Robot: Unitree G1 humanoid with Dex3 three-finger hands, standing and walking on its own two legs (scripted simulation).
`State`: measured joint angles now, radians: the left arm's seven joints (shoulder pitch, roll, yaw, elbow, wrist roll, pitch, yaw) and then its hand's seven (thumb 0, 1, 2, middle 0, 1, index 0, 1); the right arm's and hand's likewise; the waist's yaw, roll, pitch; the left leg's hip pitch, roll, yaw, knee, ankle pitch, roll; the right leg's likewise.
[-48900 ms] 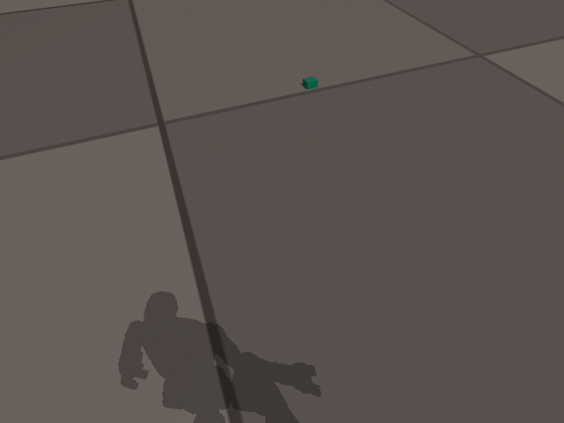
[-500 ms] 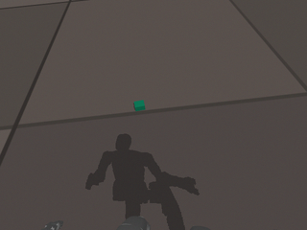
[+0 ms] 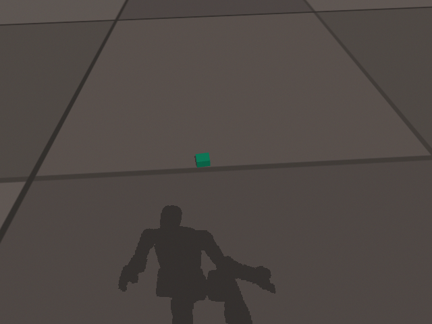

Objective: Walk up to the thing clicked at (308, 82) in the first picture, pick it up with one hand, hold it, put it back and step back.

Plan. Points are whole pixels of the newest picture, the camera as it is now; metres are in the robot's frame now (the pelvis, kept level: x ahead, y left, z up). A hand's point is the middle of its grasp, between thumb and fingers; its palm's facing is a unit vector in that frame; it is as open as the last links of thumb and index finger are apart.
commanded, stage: step back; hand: left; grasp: from above
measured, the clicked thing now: (202, 160) +1.12 +0.20 -0.74
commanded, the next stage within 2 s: stand in 0.46 s
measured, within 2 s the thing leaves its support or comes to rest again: neither
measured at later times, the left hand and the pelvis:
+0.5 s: hand (104, 312) +0.16 +0.27 -0.14, palm faces +0.00 -0.93 -0.38, open 7.4 cm; pelvis +0.04 +0.01 +0.00, yaw -1 degrees
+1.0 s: hand out of the picture +0.11 +0.25 -0.14, palm faces -0.04 -0.94 -0.34, open 7.4 cm; pelvis +0.02 +0.00 +0.02, yaw -1 degrees
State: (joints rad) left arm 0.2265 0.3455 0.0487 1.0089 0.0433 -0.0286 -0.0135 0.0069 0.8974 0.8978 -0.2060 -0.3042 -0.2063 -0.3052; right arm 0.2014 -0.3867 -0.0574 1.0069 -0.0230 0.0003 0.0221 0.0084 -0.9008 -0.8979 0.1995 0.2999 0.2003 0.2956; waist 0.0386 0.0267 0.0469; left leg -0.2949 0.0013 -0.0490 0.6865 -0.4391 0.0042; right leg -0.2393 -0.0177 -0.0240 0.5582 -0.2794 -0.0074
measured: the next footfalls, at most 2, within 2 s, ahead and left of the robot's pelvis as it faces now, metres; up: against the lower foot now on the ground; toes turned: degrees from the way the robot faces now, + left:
none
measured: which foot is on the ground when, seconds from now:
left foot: down 0.00-1.00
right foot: down 0.00-1.00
